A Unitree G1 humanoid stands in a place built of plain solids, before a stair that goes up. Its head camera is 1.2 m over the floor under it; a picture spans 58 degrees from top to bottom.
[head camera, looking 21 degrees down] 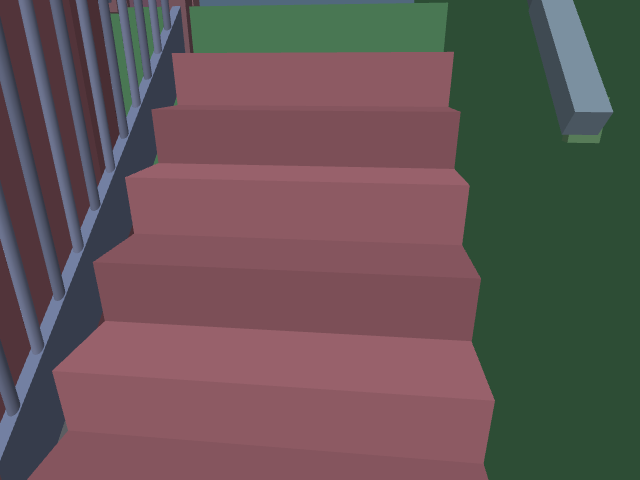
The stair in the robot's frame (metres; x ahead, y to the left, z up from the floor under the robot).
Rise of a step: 0.21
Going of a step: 0.26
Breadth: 1.20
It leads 6 degrees to the right of straight ahead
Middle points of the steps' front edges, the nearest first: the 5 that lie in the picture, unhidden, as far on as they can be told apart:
0.94 0.15 0.43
1.20 0.13 0.64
1.46 0.10 0.86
1.73 0.07 1.07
1.99 0.05 1.28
